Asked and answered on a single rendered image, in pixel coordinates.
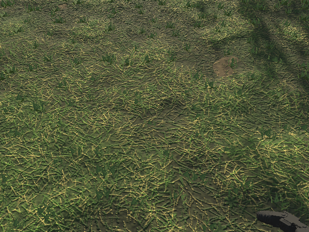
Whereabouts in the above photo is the robot right hand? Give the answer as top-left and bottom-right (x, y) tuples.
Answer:
(256, 211), (309, 232)

